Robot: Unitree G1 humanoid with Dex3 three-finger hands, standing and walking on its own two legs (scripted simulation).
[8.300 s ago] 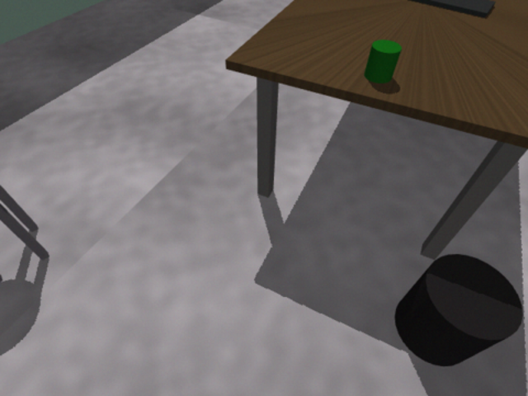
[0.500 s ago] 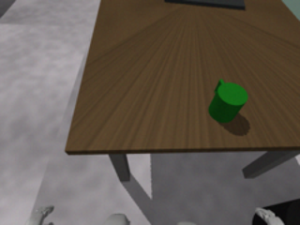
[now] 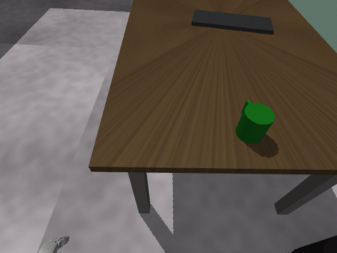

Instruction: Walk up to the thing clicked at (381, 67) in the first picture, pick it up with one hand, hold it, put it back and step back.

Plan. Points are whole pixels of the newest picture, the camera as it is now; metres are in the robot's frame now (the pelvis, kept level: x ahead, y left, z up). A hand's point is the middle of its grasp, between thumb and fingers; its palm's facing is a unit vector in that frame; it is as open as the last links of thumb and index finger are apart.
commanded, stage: walk up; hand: right
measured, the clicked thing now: (251, 119) +0.49 -0.23 +0.01
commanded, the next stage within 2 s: stand in 1.04 s
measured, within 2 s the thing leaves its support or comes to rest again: neither
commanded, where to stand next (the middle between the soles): +0.04 -0.02 m, yaw +0 degrees
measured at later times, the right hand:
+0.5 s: hand out of the picture +0.09 -0.25 -0.15, palm faces -0.06 +0.94 -0.35, open 7.3 cm
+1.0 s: hand out of the picture +0.11 -0.26 -0.15, palm faces -0.07 +0.93 -0.36, open 7.3 cm
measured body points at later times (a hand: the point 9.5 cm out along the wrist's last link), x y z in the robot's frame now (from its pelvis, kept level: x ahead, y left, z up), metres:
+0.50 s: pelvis +0.00 +0.00 +0.00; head +0.02 +0.01 +0.45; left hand +0.05 +0.31 -0.13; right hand +0.10 -0.30 -0.12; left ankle +0.04 +0.14 -0.74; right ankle +0.01 -0.14 -0.74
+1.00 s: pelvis +0.00 -0.01 +0.00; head +0.02 +0.00 +0.45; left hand +0.09 +0.30 -0.13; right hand +0.11 -0.31 -0.12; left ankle +0.04 +0.14 -0.74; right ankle +0.01 -0.14 -0.74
